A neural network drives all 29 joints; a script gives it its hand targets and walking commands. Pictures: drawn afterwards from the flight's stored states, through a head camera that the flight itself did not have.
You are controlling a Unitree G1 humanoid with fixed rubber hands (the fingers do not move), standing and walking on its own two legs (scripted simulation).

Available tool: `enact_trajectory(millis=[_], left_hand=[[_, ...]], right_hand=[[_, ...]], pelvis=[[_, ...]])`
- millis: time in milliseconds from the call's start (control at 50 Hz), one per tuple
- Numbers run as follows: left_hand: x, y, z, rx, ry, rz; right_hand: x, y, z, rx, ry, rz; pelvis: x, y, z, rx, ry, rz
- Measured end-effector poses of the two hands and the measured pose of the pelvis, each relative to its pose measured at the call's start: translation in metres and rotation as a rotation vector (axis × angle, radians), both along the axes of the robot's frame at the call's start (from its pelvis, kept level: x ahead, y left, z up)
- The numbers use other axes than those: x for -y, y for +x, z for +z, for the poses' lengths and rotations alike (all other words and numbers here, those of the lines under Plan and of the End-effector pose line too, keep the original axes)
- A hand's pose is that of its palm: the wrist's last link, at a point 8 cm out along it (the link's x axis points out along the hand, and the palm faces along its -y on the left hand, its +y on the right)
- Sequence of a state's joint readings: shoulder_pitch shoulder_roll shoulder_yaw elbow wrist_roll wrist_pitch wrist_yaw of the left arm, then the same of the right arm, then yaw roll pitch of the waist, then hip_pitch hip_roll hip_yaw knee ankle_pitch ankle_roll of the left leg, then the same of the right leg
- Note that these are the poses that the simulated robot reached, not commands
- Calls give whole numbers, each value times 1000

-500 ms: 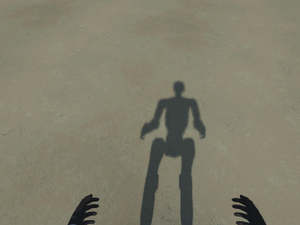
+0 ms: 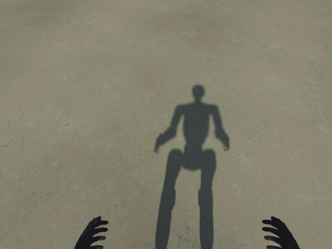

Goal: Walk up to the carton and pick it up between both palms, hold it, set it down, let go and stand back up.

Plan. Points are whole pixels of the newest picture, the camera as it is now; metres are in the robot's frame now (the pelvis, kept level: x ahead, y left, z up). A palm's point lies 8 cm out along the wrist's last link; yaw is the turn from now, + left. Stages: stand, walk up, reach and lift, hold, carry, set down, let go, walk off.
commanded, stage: stand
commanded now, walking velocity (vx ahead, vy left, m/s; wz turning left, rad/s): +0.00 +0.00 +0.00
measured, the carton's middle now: out of the picture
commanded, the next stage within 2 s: walk up in 1.10 s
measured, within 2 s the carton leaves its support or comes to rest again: neither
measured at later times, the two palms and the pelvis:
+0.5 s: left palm out of the picture +0.12 +0.25 -0.10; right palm out of the picture +0.14 -0.25 -0.08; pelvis +0.00 +0.00 +0.00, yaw +0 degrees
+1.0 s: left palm out of the picture +0.10 +0.25 -0.10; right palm out of the picture +0.11 -0.25 -0.09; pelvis -0.02 +0.00 +0.00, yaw +0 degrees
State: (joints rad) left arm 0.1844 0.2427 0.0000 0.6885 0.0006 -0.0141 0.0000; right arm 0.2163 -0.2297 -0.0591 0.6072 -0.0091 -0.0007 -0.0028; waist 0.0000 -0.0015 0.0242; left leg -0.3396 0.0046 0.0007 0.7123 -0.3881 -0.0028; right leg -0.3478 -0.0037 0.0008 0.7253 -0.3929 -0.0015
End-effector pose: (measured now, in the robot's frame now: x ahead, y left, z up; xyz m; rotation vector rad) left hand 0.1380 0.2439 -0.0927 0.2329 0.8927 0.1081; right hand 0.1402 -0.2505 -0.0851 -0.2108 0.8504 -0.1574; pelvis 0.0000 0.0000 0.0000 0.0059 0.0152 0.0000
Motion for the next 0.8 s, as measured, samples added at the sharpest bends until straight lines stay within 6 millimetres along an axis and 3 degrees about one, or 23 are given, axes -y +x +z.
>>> enact_trajectory(millis=[800], left_hand=[[-6,-27,-5,-37,10,15]], right_hand=[[3,-15,2,15,-3,-9]], pelvis=[[0,-14,0,28,0,0]])
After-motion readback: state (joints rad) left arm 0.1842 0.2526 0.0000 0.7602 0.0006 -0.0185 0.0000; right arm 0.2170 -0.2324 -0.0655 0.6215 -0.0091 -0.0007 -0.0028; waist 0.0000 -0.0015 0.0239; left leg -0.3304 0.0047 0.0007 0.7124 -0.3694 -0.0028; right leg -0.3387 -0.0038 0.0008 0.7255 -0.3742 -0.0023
